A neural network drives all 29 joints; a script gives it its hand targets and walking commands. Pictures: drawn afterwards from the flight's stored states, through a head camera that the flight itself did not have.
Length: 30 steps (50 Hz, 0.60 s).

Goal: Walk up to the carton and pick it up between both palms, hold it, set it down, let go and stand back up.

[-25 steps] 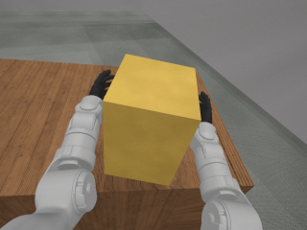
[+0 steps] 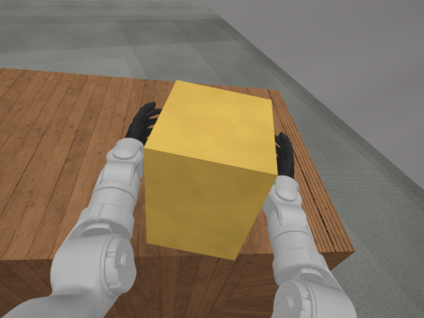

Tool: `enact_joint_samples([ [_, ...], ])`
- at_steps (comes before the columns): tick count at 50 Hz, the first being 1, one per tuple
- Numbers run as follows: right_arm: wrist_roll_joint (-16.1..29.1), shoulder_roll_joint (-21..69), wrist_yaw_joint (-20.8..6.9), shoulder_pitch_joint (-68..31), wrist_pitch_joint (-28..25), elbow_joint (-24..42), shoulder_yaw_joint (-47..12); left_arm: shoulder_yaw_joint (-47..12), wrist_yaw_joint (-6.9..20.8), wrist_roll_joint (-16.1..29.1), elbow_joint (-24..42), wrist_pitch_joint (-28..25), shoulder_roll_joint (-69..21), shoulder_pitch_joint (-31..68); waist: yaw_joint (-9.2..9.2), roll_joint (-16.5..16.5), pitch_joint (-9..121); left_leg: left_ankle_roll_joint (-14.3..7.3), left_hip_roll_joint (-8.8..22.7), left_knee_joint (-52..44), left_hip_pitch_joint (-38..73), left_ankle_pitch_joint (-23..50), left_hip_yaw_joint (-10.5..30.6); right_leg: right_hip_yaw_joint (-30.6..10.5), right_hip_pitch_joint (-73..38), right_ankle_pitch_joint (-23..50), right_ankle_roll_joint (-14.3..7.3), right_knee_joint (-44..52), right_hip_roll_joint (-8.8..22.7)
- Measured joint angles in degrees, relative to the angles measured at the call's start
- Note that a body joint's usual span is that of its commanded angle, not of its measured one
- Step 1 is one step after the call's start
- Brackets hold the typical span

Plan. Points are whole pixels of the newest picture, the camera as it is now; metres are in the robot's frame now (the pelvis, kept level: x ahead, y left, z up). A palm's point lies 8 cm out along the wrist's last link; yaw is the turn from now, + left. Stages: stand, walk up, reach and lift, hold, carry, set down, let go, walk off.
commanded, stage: set down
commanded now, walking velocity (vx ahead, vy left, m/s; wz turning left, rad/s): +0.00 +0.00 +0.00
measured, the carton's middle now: (206, 173) +0.41 +0.03 +0.06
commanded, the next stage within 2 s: none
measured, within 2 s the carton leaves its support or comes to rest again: rests again in 0.06 s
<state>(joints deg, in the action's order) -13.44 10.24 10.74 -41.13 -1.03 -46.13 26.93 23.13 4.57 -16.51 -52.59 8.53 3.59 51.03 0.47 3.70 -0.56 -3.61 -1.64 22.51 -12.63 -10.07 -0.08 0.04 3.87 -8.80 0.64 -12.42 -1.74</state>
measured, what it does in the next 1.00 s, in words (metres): stands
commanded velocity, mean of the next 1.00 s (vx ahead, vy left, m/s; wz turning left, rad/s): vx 0.00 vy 0.00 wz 0.00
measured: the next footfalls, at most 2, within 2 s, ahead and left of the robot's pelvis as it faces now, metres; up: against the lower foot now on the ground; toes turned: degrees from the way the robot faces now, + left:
none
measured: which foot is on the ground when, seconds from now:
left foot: down 0.00-1.00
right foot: down 0.00-1.00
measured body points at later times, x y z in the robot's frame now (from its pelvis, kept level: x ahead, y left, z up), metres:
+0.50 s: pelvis +0.00 +0.01 +0.00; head +0.02 +0.05 +0.45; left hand +0.44 +0.18 +0.10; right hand +0.41 -0.11 +0.10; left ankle +0.02 +0.07 -0.75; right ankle -0.02 -0.13 -0.75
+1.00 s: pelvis +0.00 +0.01 +0.00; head +0.03 +0.06 +0.45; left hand +0.43 +0.18 +0.10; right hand +0.40 -0.11 +0.10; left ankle +0.02 +0.07 -0.75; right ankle -0.03 -0.13 -0.75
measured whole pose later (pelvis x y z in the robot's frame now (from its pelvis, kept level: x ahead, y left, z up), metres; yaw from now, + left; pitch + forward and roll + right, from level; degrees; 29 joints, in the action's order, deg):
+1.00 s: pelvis +0.00 +0.01 +0.00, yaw +0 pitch +0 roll -2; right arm -22.3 11.9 7.2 -42.0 -9.8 -47.7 36.1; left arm 30.1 6.6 -24.1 -49.2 4.0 -0.8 50.1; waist 1.0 4.4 -3.3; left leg -4.5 -1.9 21.7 -12.3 -9.5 -2.2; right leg 0.8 4.2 -9.1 1.4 -13.3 -0.6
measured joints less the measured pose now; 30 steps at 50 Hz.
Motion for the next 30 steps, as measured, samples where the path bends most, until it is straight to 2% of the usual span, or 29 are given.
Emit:
enact_joint_samples([
  [12,-2.2,0.7,-0.8,0.1,-3.0,-0.7,2.4,0.4,-0.1,-0.4,-0.9,-2.8,-0.3,-0.4,0.25,-0.1,0.0,-0.2,0.0,0.3,-1.1,-0.2,-0.5,0.2,1.0,0.0,0.2,-0.1,0.2],
  [30,-4.7,0.9,-2.0,0.1,-6.1,-1.8,5.0,3.6,0.6,-3.6,0.8,-4.2,-2.4,-1.5,0.33,-0.3,-1.0,-0.6,0.0,0.3,0.1,-0.5,-1.4,0.4,-0.3,-0.3,0.5,0.1,0.5],
])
